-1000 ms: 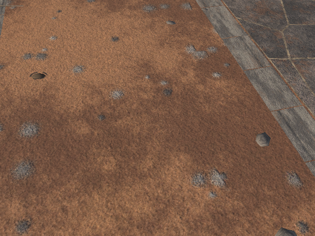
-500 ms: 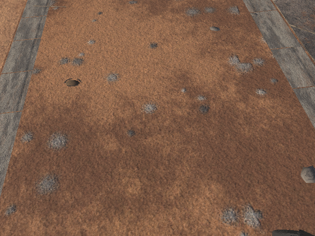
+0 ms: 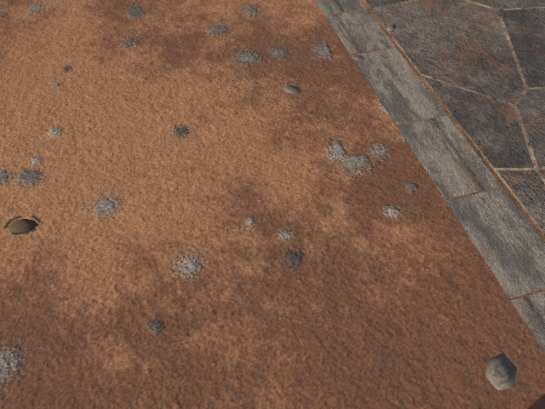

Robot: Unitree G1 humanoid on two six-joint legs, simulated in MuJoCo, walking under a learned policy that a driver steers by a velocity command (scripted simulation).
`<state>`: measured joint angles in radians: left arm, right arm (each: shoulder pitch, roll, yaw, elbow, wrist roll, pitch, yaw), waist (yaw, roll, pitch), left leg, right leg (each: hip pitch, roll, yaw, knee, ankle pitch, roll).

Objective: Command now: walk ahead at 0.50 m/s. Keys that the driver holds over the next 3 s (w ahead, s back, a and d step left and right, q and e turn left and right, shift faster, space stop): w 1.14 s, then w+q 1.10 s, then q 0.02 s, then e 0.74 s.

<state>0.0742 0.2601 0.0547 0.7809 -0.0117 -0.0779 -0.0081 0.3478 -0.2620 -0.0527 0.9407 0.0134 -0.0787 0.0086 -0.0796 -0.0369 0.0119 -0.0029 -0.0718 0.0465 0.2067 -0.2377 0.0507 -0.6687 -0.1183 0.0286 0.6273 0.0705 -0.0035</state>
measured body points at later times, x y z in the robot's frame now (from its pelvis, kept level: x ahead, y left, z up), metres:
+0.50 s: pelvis +0.28 -0.05 +0.00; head +0.30 -0.05 +0.45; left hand +0.29 +0.23 -0.12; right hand +0.46 -0.30 -0.10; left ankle +0.46 +0.13 -0.68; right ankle +0.23 -0.14 -0.74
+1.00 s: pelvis +0.56 +0.02 +0.01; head +0.58 +0.04 +0.45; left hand +0.72 +0.29 -0.11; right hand +0.57 -0.25 -0.13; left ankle +0.52 +0.11 -0.74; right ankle +0.72 -0.16 -0.68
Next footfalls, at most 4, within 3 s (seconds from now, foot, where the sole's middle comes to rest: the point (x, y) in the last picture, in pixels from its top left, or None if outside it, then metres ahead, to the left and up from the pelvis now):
0.12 right None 0.27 -0.14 -0.78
0.68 left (223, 383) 0.56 0.11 -0.78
1.22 right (302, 266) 0.88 -0.13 -0.78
1.76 left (202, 206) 1.12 0.16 -0.78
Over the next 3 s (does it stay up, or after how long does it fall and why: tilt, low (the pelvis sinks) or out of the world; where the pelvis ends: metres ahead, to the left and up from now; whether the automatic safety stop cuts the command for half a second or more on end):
stays up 1.43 0.20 -0.01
